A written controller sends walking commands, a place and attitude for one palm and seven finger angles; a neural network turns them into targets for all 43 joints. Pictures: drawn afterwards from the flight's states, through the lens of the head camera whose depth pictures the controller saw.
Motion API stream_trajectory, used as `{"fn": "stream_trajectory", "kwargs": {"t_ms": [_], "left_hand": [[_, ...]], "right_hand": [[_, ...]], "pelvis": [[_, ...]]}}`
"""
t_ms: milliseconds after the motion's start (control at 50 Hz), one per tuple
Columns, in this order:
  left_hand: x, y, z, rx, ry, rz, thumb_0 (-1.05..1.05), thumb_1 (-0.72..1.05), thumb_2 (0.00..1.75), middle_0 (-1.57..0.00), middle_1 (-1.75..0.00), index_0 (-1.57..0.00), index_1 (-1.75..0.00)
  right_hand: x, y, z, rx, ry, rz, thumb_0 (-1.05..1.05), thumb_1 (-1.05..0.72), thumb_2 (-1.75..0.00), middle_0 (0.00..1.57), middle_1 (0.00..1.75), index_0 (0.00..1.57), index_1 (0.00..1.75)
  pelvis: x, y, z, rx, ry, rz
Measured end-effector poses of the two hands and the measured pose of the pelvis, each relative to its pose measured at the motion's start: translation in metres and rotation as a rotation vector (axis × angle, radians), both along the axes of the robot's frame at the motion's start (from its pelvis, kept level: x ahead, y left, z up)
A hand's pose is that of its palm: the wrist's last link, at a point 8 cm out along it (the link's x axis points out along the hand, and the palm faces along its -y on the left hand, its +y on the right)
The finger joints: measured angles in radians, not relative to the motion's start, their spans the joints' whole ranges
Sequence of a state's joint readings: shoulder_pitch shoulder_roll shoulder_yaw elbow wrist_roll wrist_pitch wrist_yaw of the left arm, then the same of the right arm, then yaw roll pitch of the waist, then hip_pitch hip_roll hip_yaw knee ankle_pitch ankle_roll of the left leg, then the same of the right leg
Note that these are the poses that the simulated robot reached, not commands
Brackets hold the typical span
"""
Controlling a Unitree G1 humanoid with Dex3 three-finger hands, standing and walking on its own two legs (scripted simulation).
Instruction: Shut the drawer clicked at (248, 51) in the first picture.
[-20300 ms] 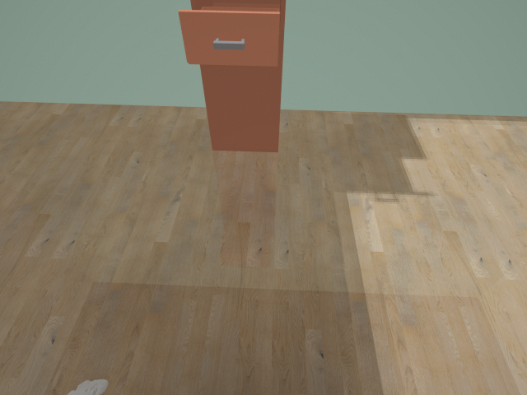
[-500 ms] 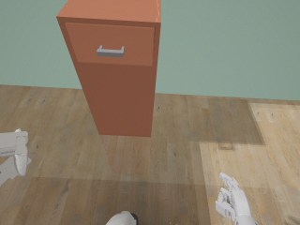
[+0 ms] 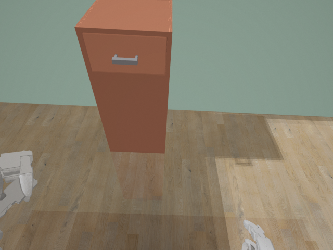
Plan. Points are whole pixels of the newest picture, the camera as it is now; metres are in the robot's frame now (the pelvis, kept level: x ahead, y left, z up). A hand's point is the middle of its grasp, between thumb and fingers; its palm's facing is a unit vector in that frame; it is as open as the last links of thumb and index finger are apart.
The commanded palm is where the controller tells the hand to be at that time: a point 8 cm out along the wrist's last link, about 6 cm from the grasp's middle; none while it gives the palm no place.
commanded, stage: stop stepping back and stand still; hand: left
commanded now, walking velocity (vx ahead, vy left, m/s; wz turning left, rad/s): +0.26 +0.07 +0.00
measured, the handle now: (125, 58) +0.86 +0.23 +0.00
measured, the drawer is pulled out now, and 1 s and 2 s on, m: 0.00 0.00 0.00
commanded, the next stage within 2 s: let the arm hang, fingers relaxed in 0.48 s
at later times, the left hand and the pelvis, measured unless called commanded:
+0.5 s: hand (14, 199) +0.16 +0.25 +0.16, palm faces +0.41 -0.82 -0.39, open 3.3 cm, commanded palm +0.11 +0.29 +0.18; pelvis -0.02 +0.01 +0.00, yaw +1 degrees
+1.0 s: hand out of the picture -0.03 +0.21 -0.17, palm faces +0.05 -0.97 -0.23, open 3.8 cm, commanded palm none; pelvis -0.02 +0.01 +0.00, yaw +2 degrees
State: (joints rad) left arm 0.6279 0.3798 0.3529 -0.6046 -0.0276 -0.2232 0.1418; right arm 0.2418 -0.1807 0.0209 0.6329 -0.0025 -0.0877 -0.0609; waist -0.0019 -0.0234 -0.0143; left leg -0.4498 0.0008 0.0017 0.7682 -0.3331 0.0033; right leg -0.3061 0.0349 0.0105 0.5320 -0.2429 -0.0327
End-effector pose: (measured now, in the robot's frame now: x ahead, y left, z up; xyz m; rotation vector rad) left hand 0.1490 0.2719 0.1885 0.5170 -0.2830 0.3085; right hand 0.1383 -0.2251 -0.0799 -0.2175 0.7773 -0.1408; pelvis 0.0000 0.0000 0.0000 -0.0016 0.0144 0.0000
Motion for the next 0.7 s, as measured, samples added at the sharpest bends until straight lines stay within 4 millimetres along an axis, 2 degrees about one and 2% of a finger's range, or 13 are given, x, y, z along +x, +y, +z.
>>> {"fn": "stream_trajectory", "kwargs": {"t_ms": [100,200,380,580,600,620,660,700], "left_hand": [[-0.014,0.015,-0.005,-0.015,-0.017,0.040,0.01,0.89,0.90,-1.41,-1.60,-1.41,-1.60],[-0.027,0.021,-0.005,0.004,0.002,0.072,0.02,0.89,0.90,-1.41,-1.60,-1.41,-1.60],[-0.034,0.009,-0.006,-0.030,-0.042,0.060,0.02,0.89,0.90,-1.41,-1.60,-1.41,-1.60],[-0.020,0.024,-0.008,-0.011,-0.004,0.067,0.02,0.89,0.90,-1.41,-1.60,-1.41,-1.60],[-0.015,0.025,-0.015,-0.003,0.024,0.057,0.01,0.89,0.90,-1.41,-1.60,-1.41,-1.60],[-0.007,0.028,-0.032,-0.019,0.100,0.054,0.01,0.89,0.90,-1.41,-1.60,-1.41,-1.60],[0.007,0.035,-0.089,-0.110,0.328,0.082,0.01,0.90,0.90,-1.40,-1.59,-1.40,-1.58],[0.007,0.035,-0.156,-0.224,0.588,0.126,0.00,0.90,0.90,-1.37,-1.56,-1.37,-1.56]], "right_hand": [[-0.025,-0.012,0.003,-0.056,-0.009,-0.042,0.02,-0.90,-0.90,0.20,0.30,0.21,0.30],[-0.035,-0.013,0.009,-0.054,-0.049,-0.056,0.02,-0.90,-0.90,0.20,0.30,0.20,0.30],[-0.024,-0.008,0.004,-0.035,-0.060,0.007,0.02,-0.90,-0.90,0.20,0.30,0.20,0.30],[-0.009,0.010,0.012,-0.020,-0.080,0.008,0.02,-0.90,-0.90,0.20,0.30,0.20,0.30],[-0.007,0.011,0.009,-0.007,-0.079,0.032,0.02,-0.90,-0.90,0.20,0.30,0.20,0.30],[-0.004,0.011,0.003,0.006,-0.058,0.056,0.01,-0.90,-0.90,0.20,0.30,0.20,0.30],[-0.003,0.009,-0.013,0.023,0.011,0.076,0.01,-0.90,-0.90,0.20,0.30,0.20,0.30],[-0.008,0.007,-0.025,0.028,0.077,0.068,0.01,-0.90,-0.90,0.20,0.30,0.20,0.30]], "pelvis": [[-0.010,0.007,-0.002,-0.009,-0.012,0.024],[-0.017,0.007,0.001,0.000,-0.030,0.017],[-0.023,0.002,-0.003,-0.014,-0.042,0.022],[-0.014,0.010,0.002,0.000,-0.038,0.014],[-0.013,0.011,0.002,-0.003,-0.030,0.025],[-0.014,0.012,0.001,-0.006,-0.024,0.033],[-0.016,0.015,-0.002,-0.008,-0.017,0.041],[-0.017,0.017,-0.004,-0.005,-0.020,0.043]]}}
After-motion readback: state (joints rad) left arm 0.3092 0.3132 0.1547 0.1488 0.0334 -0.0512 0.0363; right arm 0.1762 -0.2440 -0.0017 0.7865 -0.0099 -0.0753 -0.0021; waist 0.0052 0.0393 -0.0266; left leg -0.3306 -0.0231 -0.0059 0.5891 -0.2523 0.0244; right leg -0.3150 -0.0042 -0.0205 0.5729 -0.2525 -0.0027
